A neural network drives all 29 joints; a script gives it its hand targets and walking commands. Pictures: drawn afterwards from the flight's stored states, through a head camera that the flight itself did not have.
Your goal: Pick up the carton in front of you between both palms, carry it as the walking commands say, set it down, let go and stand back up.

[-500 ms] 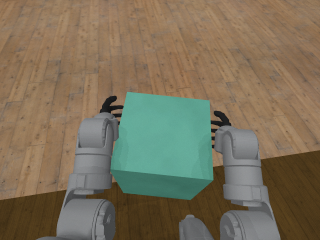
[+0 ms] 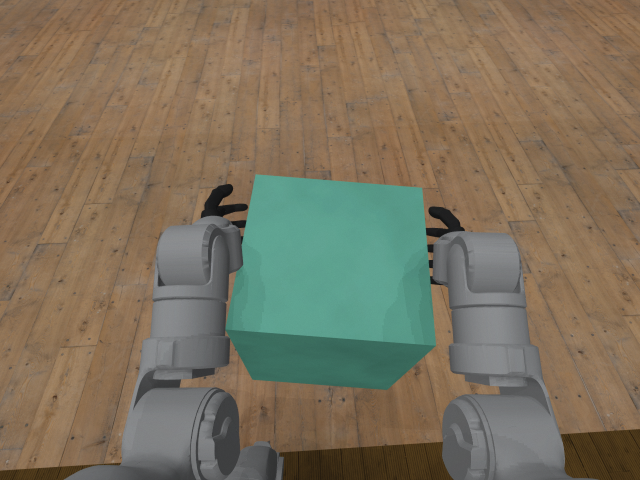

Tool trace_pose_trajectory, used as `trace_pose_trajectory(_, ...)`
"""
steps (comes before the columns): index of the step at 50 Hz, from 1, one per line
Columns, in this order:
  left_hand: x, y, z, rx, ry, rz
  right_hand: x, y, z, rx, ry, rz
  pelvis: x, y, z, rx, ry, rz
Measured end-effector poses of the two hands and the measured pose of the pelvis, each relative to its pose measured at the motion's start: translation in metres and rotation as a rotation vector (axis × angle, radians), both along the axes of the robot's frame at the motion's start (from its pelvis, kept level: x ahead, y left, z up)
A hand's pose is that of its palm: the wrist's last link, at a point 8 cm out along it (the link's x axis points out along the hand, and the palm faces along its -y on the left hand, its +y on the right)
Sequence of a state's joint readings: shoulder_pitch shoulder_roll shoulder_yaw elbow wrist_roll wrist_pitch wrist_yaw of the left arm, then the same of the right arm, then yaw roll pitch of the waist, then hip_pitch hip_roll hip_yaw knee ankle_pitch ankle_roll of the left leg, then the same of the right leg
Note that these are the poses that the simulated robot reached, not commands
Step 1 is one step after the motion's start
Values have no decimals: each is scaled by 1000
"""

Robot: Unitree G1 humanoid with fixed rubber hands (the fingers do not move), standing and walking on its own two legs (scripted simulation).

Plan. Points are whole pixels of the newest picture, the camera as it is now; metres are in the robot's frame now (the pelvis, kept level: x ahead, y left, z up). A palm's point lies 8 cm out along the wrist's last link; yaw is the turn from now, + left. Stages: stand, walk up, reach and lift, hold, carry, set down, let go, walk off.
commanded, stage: carry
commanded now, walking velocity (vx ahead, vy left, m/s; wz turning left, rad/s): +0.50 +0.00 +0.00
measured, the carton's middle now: (328, 293) +0.36 +0.02 +0.00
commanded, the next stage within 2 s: none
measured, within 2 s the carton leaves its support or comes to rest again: neither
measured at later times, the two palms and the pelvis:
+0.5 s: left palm (247, 124) +0.66 +0.18 +0.05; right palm (406, 148) +0.62 -0.10 +0.04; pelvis +0.28 +0.06 -0.03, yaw -2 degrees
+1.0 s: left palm (275, 46) +0.92 +0.16 +0.07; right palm (407, 57) +0.92 -0.13 +0.05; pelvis +0.56 +0.01 -0.02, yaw +1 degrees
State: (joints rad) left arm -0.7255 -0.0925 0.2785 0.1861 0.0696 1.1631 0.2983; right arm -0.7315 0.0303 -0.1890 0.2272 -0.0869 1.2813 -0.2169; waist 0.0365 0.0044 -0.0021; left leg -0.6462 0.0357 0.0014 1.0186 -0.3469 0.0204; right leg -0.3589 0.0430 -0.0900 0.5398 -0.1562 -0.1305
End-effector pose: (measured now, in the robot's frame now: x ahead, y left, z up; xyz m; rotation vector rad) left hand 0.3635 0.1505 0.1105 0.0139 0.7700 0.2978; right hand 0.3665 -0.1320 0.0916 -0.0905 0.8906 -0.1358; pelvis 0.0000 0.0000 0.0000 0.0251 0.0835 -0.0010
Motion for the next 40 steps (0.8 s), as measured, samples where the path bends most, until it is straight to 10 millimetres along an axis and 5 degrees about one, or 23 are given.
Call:
trace_pose_trajectory(10,126,17,11,1,-83,-10,124,17,10,15,-86,-33,121,20,-10,-22,13,-17)
trace_pose_trajectory(16,211,38,-22,-10,-79,-54,200,38,-16,-42,-85,-31,206,40,-45,-22,-6,-30)
trace_pose_trajectory(20,251,35,-48,-20,9,-102,221,36,-43,-52,3,-78,242,50,-42,-34,-3,-24)
trace_pose_trajectory(24,289,27,-57,-31,35,-135,249,29,-49,-43,30,-137,275,55,-35,-41,2,-24)
trace_pose_trajectory(35,422,8,-26,-43,-106,-137,386,9,-10,-37,-111,-172,400,37,-34,-32,17,-14)
trace_pose_trajectory(40,488,-4,-23,8,-113,-122,462,-4,-17,-25,-119,-121,474,19,-52,-33,0,6)
